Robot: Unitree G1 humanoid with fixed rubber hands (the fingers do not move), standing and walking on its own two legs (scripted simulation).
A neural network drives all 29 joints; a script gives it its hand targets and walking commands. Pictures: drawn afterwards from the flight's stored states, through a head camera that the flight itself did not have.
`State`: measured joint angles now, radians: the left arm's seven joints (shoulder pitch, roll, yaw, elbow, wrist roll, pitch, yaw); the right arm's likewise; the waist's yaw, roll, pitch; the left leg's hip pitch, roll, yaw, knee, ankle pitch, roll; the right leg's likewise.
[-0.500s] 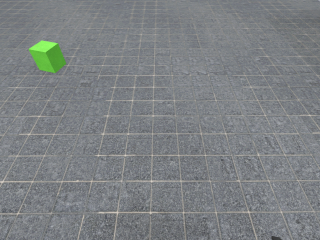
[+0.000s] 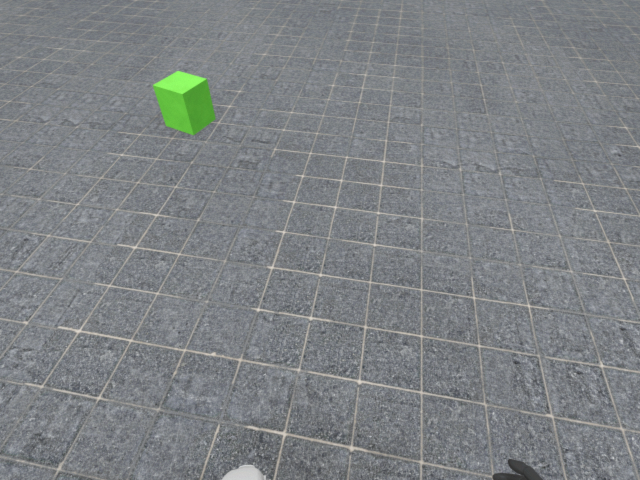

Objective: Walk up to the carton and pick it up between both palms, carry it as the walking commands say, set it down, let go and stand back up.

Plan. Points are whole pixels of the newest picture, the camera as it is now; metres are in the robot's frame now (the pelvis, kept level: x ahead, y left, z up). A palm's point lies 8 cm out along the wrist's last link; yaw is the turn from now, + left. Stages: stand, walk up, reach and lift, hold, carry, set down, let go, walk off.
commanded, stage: walk up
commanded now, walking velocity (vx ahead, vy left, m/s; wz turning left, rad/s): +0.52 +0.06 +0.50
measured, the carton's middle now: (185, 103) +2.10 +0.82 -0.65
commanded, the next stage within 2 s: none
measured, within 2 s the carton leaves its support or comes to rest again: neither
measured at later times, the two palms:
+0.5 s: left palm (93, 374) +0.29 +0.37 -0.11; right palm (429, 407) +0.26 -0.15 -0.15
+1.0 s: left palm (45, 313) +0.42 +0.52 -0.14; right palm (300, 231) +0.59 +0.06 -0.10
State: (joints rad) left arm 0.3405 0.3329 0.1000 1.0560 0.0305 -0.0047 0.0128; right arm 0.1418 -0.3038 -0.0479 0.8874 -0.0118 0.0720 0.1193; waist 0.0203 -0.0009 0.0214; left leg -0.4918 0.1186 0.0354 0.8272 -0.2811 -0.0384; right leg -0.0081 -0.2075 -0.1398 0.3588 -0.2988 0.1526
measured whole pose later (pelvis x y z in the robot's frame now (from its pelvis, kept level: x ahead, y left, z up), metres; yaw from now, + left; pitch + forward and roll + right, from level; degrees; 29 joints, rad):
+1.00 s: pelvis +0.48 +0.29 +0.01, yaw +17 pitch +0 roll -3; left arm 0.31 0.22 0.04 1.02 0.02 -0.04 -0.03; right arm 0.25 -0.20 -0.04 1.00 -0.02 -0.08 0.02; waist 0.00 -0.02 0.04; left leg -0.21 0.08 0.14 0.47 -0.26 0.04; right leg -0.45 -0.13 -0.10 1.18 -0.28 0.01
